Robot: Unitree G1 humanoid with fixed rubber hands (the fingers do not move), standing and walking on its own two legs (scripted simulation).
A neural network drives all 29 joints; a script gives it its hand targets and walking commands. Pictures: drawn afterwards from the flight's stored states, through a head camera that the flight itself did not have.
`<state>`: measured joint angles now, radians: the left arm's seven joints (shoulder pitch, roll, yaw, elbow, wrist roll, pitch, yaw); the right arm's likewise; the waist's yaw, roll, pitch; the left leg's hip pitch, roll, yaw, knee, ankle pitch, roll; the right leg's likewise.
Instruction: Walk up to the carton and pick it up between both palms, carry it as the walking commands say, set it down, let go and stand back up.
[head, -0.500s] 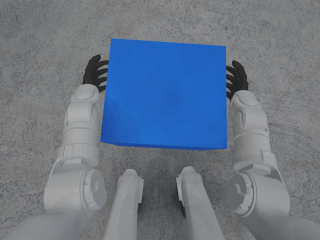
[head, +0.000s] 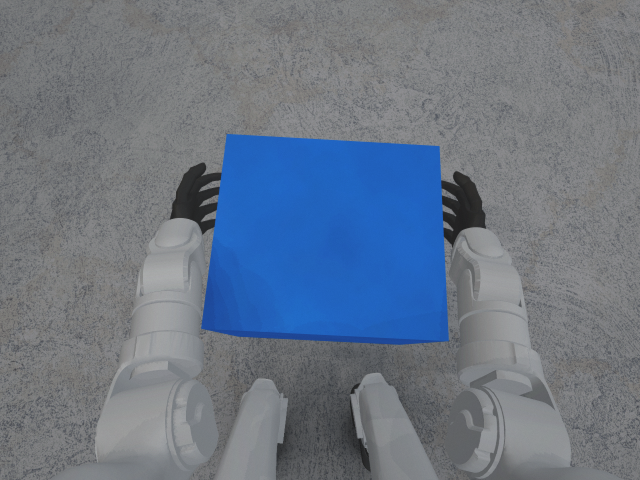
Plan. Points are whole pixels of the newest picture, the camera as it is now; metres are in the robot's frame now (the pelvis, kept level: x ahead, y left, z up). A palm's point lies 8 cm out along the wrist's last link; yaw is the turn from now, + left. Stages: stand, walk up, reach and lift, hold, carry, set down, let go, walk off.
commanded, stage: reach and lift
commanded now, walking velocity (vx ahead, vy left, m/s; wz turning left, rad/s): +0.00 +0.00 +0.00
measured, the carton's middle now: (325, 254) +0.40 -0.01 -0.12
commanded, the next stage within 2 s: none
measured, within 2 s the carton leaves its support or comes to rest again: neither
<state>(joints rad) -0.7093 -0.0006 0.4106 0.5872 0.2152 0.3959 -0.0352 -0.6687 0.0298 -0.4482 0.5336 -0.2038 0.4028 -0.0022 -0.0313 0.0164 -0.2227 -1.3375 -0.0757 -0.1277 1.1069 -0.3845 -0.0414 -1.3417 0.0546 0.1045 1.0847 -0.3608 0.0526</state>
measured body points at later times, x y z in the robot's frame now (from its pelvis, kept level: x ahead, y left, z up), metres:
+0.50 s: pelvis +0.02 +0.00 +0.06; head +0.16 +0.00 +0.49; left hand +0.41 +0.17 +0.02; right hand +0.39 -0.19 +0.02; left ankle +0.05 +0.13 -0.63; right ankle +0.06 -0.14 -0.63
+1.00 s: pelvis +0.04 +0.00 +0.10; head +0.10 +0.00 +0.55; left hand +0.39 +0.16 +0.09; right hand +0.36 -0.20 +0.09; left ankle +0.05 +0.13 -0.63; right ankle +0.06 -0.14 -0.63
